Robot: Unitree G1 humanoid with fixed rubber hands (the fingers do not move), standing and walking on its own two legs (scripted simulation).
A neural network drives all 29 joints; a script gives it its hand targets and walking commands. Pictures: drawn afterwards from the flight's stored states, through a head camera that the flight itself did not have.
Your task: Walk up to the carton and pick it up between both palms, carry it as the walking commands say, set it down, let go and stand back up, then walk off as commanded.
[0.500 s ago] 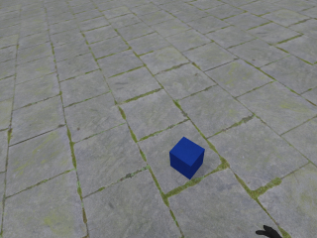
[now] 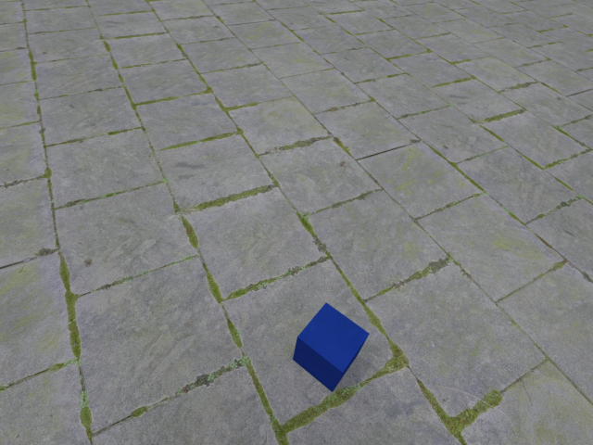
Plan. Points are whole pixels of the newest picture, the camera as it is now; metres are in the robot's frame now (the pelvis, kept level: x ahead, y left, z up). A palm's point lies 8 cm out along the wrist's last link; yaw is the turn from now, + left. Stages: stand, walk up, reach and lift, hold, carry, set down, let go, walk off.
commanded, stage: walk up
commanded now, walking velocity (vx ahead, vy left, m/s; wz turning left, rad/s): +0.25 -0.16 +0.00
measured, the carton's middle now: (329, 347) +0.55 -0.12 -0.68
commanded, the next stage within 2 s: none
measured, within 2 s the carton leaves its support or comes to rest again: neither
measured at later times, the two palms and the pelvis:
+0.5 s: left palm out of the picture +0.09 +0.19 -0.11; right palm out of the picture +0.08 -0.33 -0.14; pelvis +0.00 -0.07 -0.01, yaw +1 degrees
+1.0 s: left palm out of the picture +0.02 +0.19 -0.13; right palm out of the picture -0.06 -0.32 -0.12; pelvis -0.07 -0.07 -0.01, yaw -2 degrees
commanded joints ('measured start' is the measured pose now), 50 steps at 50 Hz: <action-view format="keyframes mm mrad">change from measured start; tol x16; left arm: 1 -26 -2 12 50 36 20 -15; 50 83 1 6 46 28 30 22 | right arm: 1 54 -138 -55 -41 -23 -3 -26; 50 -184 -190 -78 -79 -38 79 -32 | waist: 1 -38 220 26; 9 0 241 -80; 14 -6 -253 -46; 28 -39 -191 -84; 32 -100 228 82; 50 0 202 -7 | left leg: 1 97 203 -145 -278 528 57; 4 70 93 -7 -181 980 67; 8 213 109 -25 -58 931 65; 13 -11 -88 -8 99 -183 -54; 21 -109 -106 -21 347 -204 -40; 30 123 -108 29 -88 -64 15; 32 -82 391 -512 -381 3 108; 33 -202 344 -450 -445 -263 131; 43 78 155 -257 -334 -91 78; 50 -89 149 -205 -249 -208 76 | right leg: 1 -130 -14 -53 -15 90 16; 7 112 37 -113 -475 88 13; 12 366 -206 149 -636 817 -85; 30 -78 -113 145 -863 -259 -39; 33 -98 15 98 -113 -120 14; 39 -68 63 4 100 33 7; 46 -26 50 -47 -275 -118 24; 50 264 82 -98 -607 -77 -7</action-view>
